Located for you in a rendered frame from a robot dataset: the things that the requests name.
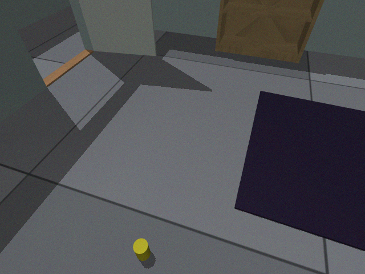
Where can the can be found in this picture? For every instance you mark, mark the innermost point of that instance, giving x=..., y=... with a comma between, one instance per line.
x=141, y=249

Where can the bookshelf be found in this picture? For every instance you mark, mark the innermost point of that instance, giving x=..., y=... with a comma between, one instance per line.
x=273, y=29

